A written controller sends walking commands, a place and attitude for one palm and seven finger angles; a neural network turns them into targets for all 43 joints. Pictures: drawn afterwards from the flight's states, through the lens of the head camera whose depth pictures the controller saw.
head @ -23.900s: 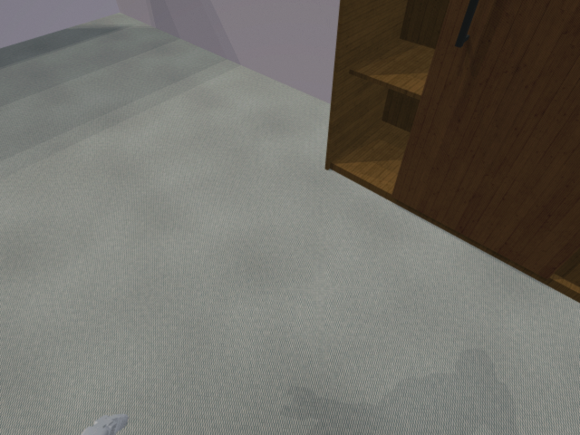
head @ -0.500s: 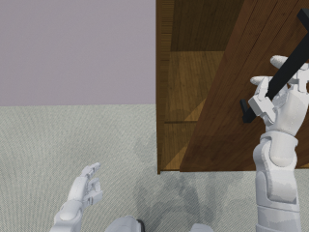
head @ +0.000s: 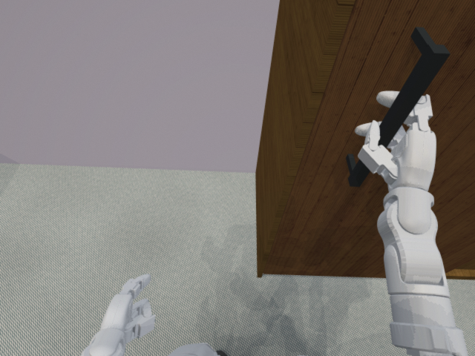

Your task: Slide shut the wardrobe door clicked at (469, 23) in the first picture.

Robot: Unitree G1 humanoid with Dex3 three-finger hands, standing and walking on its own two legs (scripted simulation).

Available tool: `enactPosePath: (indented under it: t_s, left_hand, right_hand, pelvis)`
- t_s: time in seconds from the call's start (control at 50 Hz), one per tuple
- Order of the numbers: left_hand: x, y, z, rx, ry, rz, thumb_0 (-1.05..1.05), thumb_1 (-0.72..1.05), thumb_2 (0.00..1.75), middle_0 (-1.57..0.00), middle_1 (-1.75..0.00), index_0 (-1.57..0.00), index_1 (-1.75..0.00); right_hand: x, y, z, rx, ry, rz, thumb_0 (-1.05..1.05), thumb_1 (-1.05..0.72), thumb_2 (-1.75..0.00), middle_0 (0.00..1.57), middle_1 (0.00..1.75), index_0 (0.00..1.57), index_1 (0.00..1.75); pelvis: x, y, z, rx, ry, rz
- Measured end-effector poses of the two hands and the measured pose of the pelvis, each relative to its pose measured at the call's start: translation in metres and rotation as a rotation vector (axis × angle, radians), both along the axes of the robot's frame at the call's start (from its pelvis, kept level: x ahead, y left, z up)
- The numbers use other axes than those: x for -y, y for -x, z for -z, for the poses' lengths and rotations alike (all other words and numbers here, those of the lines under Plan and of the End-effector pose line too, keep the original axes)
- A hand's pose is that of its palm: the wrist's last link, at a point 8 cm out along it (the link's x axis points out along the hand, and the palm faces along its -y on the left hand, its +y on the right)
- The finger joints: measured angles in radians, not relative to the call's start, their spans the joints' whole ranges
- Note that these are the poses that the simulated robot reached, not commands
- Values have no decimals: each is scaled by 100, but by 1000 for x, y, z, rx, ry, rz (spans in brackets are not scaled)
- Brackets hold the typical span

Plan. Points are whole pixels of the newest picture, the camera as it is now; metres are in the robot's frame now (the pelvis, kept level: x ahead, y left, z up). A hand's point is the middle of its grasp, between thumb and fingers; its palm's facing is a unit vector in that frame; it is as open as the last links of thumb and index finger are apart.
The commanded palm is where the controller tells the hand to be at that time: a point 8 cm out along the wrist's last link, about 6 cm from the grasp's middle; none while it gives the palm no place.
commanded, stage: step sideways, sliding the door along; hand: right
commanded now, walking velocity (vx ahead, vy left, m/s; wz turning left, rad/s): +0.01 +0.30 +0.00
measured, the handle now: (381, 122) +0.42 -0.20 +0.17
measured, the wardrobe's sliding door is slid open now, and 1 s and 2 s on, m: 0.00 0.00 0.00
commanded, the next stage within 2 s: stop walking and hold the door there in 0.58 s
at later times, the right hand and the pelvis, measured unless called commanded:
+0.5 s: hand (361, 143) +0.38 -0.16 +0.17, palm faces +0.40 +0.91 -0.06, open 6.3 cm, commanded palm +0.34 -0.13 +0.17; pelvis +0.00 +0.06 +0.00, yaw -2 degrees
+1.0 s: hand (368, 147) +0.38 -0.17 +0.16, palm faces +0.33 +0.93 -0.17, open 6.3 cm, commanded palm +0.34 -0.19 +0.16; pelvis +0.01 +0.04 +0.01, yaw +3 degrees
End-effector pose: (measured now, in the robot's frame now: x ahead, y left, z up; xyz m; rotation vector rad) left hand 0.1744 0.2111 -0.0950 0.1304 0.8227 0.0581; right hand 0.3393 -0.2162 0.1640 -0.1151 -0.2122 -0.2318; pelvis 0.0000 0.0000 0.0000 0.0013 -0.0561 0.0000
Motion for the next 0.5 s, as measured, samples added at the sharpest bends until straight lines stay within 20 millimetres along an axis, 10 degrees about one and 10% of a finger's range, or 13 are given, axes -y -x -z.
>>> enactPosePath:
  t_s: [0.24,0.5]
  left_hand:
    - [-31,29,-1,-43,-28,-2,1,91,90,-20,-30,-20,-30]
    - [-71,5,1,-49,-52,31,1,91,90,-20,-30,-20,-30]
  right_hand:
    - [-6,2,-3,-40,-33,75,3,-83,-85,35,140,12,134]
    - [-12,2,-4,-52,-51,178,3,-82,-87,36,140,11,136]
  pelvis:
    - [-25,12,-3,-3,10,-16]
    - [-64,2,-2,-19,-8,30]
